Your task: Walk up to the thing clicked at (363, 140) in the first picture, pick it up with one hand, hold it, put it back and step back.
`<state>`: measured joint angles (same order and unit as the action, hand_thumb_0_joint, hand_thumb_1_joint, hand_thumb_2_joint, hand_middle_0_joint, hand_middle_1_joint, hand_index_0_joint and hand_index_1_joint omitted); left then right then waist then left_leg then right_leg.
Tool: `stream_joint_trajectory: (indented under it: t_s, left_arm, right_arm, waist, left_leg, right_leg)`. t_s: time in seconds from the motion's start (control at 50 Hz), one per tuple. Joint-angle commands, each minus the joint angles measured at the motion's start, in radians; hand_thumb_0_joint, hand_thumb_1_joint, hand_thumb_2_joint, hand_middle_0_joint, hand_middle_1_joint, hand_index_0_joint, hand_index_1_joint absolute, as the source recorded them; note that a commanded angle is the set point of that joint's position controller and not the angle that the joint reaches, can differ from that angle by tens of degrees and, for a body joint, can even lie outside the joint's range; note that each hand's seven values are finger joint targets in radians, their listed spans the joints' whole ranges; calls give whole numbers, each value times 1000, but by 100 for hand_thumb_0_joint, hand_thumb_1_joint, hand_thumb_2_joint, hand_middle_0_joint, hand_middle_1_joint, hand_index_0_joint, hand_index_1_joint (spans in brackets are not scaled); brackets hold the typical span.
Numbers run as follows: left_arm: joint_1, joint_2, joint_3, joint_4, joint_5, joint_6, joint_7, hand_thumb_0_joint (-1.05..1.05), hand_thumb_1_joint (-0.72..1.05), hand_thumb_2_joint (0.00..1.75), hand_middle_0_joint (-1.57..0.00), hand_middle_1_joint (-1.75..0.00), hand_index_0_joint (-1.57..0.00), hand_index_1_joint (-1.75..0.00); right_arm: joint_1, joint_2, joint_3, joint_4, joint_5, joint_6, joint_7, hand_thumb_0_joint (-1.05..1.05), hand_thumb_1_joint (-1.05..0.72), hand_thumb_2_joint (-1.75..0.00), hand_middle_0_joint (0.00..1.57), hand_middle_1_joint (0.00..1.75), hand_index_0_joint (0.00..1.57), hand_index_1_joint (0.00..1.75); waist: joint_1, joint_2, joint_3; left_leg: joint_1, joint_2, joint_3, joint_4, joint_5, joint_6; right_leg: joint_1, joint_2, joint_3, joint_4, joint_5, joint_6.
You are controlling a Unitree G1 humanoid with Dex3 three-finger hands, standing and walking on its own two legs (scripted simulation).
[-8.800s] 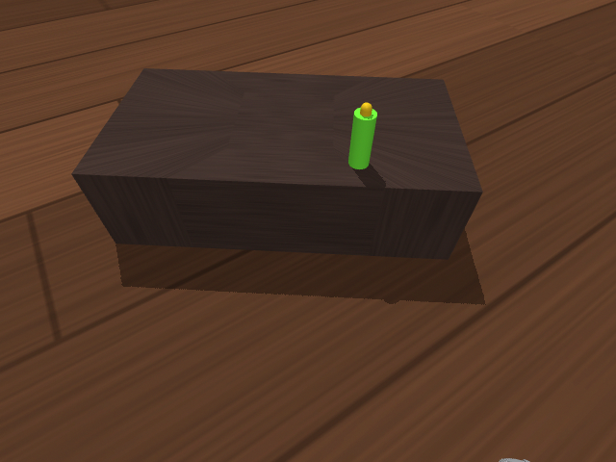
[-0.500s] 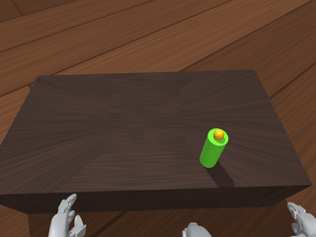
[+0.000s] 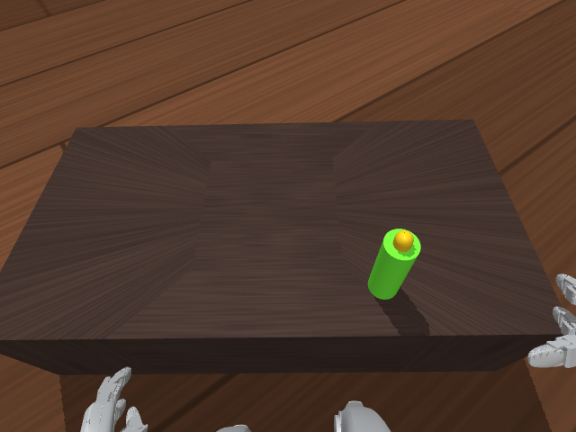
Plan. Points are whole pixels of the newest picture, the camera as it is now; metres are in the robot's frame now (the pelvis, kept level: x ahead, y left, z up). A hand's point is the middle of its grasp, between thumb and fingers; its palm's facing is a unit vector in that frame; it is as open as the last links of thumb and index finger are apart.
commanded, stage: go down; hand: right
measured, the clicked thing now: (393, 263) +0.46 -0.20 -0.22
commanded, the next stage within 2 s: approach in 1.00 s
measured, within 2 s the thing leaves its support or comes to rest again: neither
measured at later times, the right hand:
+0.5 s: hand (562, 274) +0.32 -0.37 +0.01, palm faces +0.19 +0.97 -0.14, open 17.6 cm
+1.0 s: hand (569, 254) +0.35 -0.39 +0.02, palm faces +0.19 +0.98 -0.10, open 17.3 cm
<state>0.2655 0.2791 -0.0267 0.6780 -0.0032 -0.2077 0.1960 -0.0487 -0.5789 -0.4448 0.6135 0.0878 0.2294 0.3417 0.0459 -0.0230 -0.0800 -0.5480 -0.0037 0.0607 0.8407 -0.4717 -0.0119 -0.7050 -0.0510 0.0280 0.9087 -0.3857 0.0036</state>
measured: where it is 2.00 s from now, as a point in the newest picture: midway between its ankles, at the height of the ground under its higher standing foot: outside the picture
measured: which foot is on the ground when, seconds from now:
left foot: down 0.00-1.00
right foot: down 0.00-1.00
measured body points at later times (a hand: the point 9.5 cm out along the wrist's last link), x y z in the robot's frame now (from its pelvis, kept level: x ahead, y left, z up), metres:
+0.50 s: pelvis -0.01 +0.00 +0.00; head +0.07 -0.03 +0.44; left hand +0.06 +0.29 -0.10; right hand +0.31 -0.42 +0.02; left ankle -0.03 +0.13 -0.69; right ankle +0.04 -0.12 -0.69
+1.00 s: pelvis -0.01 -0.01 -0.01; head +0.10 -0.05 +0.43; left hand +0.06 +0.28 -0.10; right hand +0.34 -0.44 +0.02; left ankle -0.03 +0.13 -0.69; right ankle +0.04 -0.12 -0.69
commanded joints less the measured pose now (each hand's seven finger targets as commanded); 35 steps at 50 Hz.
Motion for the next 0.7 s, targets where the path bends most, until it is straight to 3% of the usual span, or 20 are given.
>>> stream_joint_trajectory:
  t_s: [0.0,0.08,0.16,0.22,0.24,0.26,0.28,0.38,0.4,0.52,0.62,0.66,0.68]
  left_arm:
    - [46,185,80,-105,5,-18,0,0,87,91,-20,-30,-20,-30]
    - [67,195,83,-95,10,-5,-11,0,87,91,-20,-30,-19,-30]
    - [87,209,84,-94,11,6,-20,0,88,91,-20,-30,-20,-30]
    - [94,215,77,-95,10,15,-22,0,89,90,-20,-30,-20,-30]
    - [98,219,77,-91,10,15,-24,0,89,91,-20,-30,-20,-30]
    - [101,220,75,-88,10,15,-25,0,89,91,-20,-30,-20,-30]
    - [111,221,73,-80,12,17,-25,0,90,91,-20,-30,-19,-30]
    - [137,229,65,-67,15,25,-33,0,89,91,-20,-30,-19,-30]
    - [134,229,61,-71,13,23,-33,0,90,91,-20,-30,-19,-30]
    - [144,235,54,-71,13,29,-42,0,90,90,-19,-30,-19,-30]
    - [165,248,56,-55,18,39,-50,0,90,91,-19,-30,-19,-30]
    - [166,250,54,-60,18,43,-52,0,90,91,-19,-30,-19,-30]
    - [166,251,55,-58,17,43,-54,0,90,91,-19,-30,-19,-30]
  right_arm:
    - [-194,-341,-134,-63,12,-129,45,0,57,-7,3,6,4,6]
    - [-284,-399,-168,-14,15,-217,74,0,57,-7,3,6,3,6]
    - [-386,-432,-180,76,16,-294,97,0,59,-7,3,6,3,6]
    - [-449,-489,-197,115,11,-342,110,0,60,-6,3,6,3,6]
    - [-457,-471,-186,153,16,-350,117,0,61,-6,3,6,3,6]
    - [-490,-495,-193,153,16,-363,118,0,61,-6,3,6,3,6]
    - [-489,-482,-186,206,19,-371,124,0,59,-6,4,6,4,6]
    - [-529,-539,-206,289,15,-411,141,0,59,-6,4,5,4,5]
    - [-557,-566,-219,273,19,-419,144,0,57,-6,4,5,4,5]
    - [-587,-585,-223,331,26,-452,166,0,55,-6,4,5,4,5]
    - [-632,-613,-228,349,24,-470,182,0,52,-6,5,5,4,5]
    - [-657,-640,-246,326,27,-481,183,0,51,-6,5,5,5,5]
    - [-654,-626,-236,351,25,-481,186,0,52,-6,5,5,5,5]
  waist:
    - [-17,-87,-230]
    - [-17,-112,-268]
    - [-8,-107,-245]
    - [-12,-118,-251]
    - [-8,-114,-248]
    - [-7,-141,-256]
    - [-4,-119,-270]
    - [-8,-119,-278]
    - [-11,-131,-264]
    - [-3,-105,-282]
    - [3,-138,-326]
    - [-2,-156,-333]
    - [2,-147,-328]
  left_leg:
    - [-19,-15,-9,-99,323,26]
    - [-35,-15,-17,-86,334,29]
    - [-54,-18,-19,-95,247,33]
    - [-52,-14,-30,-109,220,35]
    - [-69,-15,-31,-112,195,36]
    - [-66,-14,-36,-112,199,38]
    - [-72,-18,-29,-112,205,37]
    - [-79,-23,-25,-104,222,39]
    - [-81,-22,-27,-107,210,39]
    - [-91,-23,-35,-98,215,36]
    - [-124,-27,-30,-76,270,38]
    - [-124,-25,-28,-78,268,38]
    - [-138,-29,-25,-77,246,41]
  right_leg:
    - [269,14,20,-111,318,-29]
    - [282,12,17,-101,357,-27]
    - [241,12,16,-126,227,-30]
    - [228,18,9,-126,185,-32]
    - [231,15,11,-131,157,-32]
    - [228,18,8,-132,159,-30]
    - [242,15,11,-129,167,-29]
    - [231,13,14,-120,201,-29]
    - [217,16,12,-123,181,-30]
    - [196,18,10,-107,172,-36]
    - [245,12,19,-78,275,-32]
    - [255,12,19,-76,276,-31]
    - [251,8,24,-83,259,-30]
